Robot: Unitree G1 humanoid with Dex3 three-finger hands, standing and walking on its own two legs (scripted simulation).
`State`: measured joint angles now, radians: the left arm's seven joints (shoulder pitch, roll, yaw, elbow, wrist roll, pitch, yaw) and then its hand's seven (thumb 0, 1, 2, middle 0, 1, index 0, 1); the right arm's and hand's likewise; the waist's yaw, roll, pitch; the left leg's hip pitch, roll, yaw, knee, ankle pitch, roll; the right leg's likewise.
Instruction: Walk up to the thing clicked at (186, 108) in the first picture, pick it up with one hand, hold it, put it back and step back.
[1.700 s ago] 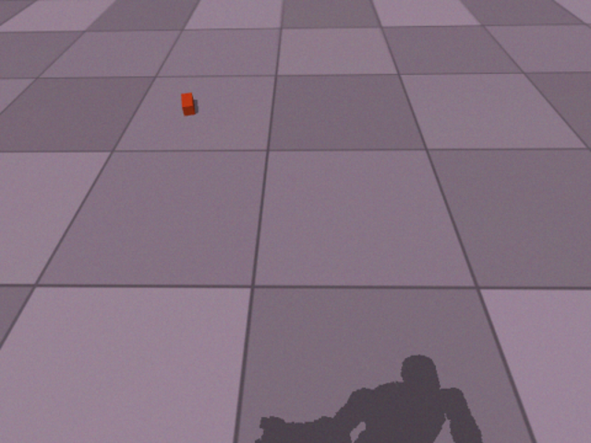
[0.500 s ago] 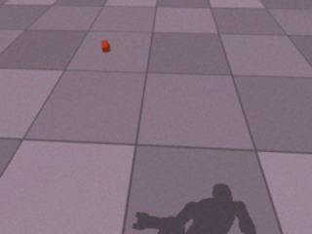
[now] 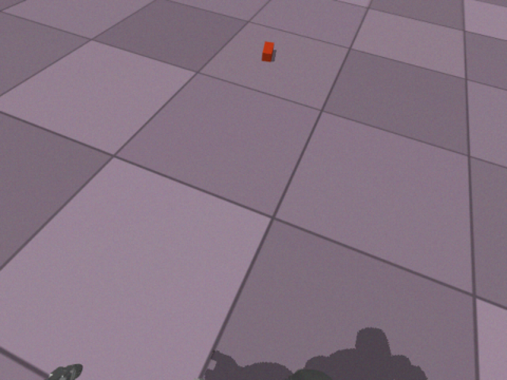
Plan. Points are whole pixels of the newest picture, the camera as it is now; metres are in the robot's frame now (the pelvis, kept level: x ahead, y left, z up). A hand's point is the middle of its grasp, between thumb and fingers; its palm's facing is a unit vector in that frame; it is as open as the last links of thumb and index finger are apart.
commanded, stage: walk up
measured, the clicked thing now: (267, 51) +2.32 -0.16 -0.72
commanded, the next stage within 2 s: stand in 1.54 s
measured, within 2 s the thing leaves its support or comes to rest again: neither
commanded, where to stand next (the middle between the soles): +0.05 -0.03 m, yaw +19 degrees
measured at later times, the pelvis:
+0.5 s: pelvis -0.01 -0.04 +0.00, yaw +14 degrees
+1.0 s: pelvis -0.02 -0.04 +0.00, yaw +21 degrees
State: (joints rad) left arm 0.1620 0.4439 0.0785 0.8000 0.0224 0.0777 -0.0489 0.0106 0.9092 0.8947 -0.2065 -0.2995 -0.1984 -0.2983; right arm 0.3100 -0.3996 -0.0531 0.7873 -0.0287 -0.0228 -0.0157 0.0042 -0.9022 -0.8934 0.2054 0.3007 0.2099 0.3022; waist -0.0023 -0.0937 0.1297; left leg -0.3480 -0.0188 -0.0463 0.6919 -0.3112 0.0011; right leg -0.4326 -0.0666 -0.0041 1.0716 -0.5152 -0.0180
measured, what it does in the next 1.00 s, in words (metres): steps on the spot, turning left: right foot, then left foot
